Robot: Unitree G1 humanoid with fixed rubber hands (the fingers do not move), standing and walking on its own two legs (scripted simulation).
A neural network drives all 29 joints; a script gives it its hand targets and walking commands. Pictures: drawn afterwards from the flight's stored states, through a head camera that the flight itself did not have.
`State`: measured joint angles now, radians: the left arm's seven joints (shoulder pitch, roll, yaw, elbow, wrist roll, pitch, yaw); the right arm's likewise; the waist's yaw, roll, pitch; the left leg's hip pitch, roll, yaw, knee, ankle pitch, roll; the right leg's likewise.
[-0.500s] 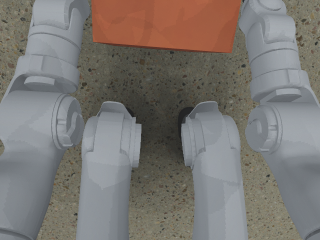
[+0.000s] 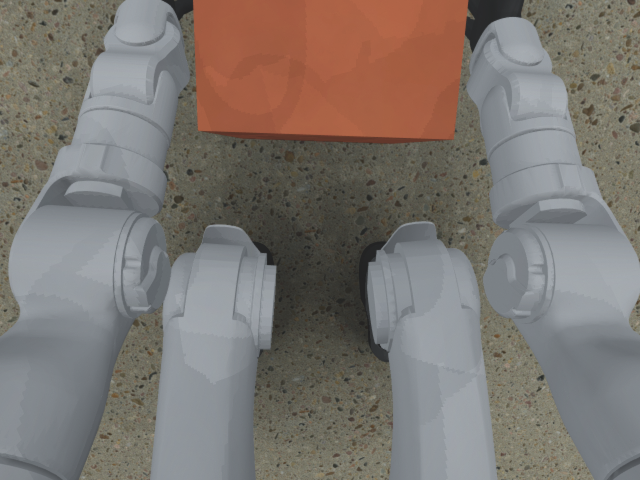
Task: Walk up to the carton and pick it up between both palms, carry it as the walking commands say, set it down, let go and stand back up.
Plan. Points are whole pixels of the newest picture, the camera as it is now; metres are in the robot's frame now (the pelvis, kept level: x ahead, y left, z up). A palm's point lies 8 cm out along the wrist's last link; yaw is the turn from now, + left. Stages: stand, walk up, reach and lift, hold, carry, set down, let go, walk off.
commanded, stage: set down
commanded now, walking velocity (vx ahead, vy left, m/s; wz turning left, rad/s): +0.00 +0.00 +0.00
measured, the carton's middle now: (325, 20) +0.54 -0.01 -0.24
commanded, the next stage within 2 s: none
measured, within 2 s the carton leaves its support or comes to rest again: neither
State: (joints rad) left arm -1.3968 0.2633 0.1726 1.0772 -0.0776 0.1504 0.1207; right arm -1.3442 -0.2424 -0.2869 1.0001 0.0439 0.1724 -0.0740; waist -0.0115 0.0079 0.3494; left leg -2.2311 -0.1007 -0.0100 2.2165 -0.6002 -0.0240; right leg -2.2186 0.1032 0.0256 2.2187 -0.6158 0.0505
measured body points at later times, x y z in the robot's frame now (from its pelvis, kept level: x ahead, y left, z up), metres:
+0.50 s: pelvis +0.00 +0.00 -0.01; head +0.36 +0.00 +0.26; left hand +0.55 +0.15 -0.18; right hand +0.53 -0.17 -0.18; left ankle +0.11 +0.11 -0.33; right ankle +0.11 -0.12 -0.33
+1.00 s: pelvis +0.00 +0.00 +0.00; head +0.37 +0.00 +0.25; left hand +0.54 +0.19 -0.19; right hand +0.53 -0.18 -0.20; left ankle +0.11 +0.11 -0.33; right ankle +0.11 -0.12 -0.33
